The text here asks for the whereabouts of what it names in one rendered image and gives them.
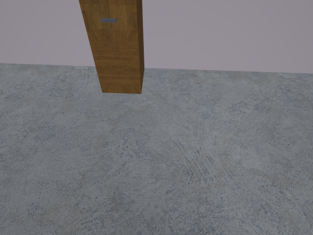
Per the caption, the cabinet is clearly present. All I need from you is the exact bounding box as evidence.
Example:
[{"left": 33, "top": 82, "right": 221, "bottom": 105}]
[{"left": 79, "top": 0, "right": 144, "bottom": 94}]

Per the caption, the handle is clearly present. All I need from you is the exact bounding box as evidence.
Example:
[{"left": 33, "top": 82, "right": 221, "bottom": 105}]
[{"left": 101, "top": 17, "right": 117, "bottom": 23}]

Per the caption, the drawer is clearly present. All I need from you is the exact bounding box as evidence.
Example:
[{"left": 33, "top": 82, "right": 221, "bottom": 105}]
[{"left": 84, "top": 4, "right": 135, "bottom": 30}]

